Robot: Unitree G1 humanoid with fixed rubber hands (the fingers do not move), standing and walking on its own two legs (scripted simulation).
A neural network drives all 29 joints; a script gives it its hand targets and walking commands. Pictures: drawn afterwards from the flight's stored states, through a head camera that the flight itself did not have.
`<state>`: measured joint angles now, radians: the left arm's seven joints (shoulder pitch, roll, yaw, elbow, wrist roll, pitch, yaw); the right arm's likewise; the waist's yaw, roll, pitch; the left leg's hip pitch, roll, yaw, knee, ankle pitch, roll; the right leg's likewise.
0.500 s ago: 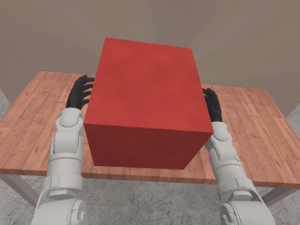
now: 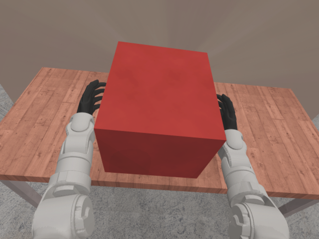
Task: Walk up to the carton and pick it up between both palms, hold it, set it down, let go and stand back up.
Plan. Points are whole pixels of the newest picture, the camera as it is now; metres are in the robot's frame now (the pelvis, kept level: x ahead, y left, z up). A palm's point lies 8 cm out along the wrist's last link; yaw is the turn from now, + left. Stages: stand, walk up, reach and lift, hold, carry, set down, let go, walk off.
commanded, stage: set down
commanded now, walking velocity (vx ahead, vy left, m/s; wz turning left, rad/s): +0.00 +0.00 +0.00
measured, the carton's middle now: (157, 110) +0.47 -0.01 +0.06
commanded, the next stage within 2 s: none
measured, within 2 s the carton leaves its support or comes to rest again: rests again in 1.96 s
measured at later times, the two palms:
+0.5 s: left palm (90, 115) +0.42 +0.18 +0.08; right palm (223, 129) +0.39 -0.18 +0.07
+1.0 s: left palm (97, 119) +0.44 +0.17 +0.04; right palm (220, 134) +0.40 -0.19 +0.03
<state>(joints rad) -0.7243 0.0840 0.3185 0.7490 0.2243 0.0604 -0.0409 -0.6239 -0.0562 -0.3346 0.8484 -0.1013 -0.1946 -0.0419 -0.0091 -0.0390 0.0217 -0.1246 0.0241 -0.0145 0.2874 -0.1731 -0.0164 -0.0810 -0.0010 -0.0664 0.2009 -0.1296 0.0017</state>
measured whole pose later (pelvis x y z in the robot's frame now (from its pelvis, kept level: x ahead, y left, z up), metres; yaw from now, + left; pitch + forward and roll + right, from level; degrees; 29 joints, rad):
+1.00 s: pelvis +0.01 +0.00 +0.00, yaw -1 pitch +12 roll -1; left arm -0.85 0.15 0.35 1.18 0.19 -0.27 -0.01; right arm -0.70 -0.02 -0.53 1.00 -0.29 -0.36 -0.02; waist -0.02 0.00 -0.05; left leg -0.37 0.03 0.02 0.32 -0.17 -0.01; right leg -0.33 -0.01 -0.07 0.25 -0.13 0.00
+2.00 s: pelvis -0.01 +0.01 -0.02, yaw -2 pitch +23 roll -1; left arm -1.01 0.23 0.30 1.57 0.07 -0.58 0.02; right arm -0.86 -0.07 -0.60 1.25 -0.30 -0.52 -0.02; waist -0.06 0.03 -0.13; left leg -0.67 0.03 0.04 0.44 -0.18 0.00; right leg -0.64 -0.02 -0.07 0.37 -0.14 0.01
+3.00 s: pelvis -0.01 +0.01 -0.02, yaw -1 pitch +23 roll -1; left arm -0.97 0.21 0.42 1.46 0.17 -0.57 0.00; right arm -0.84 -0.03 -0.67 1.16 -0.36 -0.52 0.01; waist -0.05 0.02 -0.09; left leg -0.67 0.04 0.04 0.45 -0.19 0.00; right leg -0.64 -0.02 -0.08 0.39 -0.15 0.00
